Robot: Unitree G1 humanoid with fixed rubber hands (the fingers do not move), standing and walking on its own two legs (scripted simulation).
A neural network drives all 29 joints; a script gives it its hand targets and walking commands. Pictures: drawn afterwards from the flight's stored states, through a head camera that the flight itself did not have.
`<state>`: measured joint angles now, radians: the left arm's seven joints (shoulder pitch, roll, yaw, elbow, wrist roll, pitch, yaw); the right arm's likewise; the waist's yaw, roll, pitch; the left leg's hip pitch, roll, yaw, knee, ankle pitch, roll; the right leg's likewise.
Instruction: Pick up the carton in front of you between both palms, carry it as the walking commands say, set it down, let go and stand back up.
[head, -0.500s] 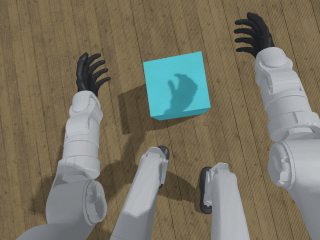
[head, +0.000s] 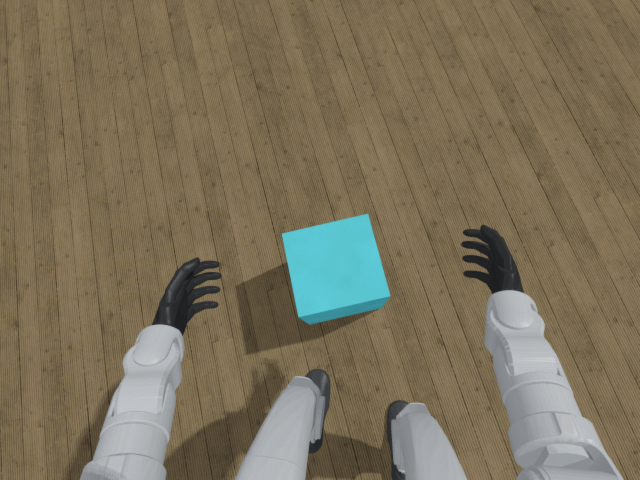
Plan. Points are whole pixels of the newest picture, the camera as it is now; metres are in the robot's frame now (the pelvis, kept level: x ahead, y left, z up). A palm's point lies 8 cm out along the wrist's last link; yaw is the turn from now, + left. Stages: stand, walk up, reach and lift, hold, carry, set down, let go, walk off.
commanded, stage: let go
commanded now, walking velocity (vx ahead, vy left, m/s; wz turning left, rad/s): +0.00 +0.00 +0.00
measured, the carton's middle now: (336, 274) +0.44 +0.07 -0.59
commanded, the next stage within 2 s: stand in 0.94 s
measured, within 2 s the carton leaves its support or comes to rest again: neither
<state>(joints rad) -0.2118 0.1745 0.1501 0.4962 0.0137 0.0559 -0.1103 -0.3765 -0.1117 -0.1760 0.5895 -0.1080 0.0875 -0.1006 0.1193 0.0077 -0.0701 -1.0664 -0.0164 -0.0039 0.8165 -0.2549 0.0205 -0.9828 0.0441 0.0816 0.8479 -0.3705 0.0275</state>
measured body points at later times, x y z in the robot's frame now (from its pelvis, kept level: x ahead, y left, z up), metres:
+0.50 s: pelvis +0.06 -0.03 +0.06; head +0.10 -0.03 +0.50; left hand +0.22 +0.22 -0.02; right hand +0.25 -0.25 -0.03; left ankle +0.05 +0.10 -0.68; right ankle +0.00 -0.14 -0.68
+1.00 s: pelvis +0.04 -0.02 +0.05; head +0.04 -0.01 +0.50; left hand +0.20 +0.24 -0.02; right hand +0.22 -0.25 -0.03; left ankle +0.05 +0.10 -0.68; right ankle +0.00 -0.14 -0.68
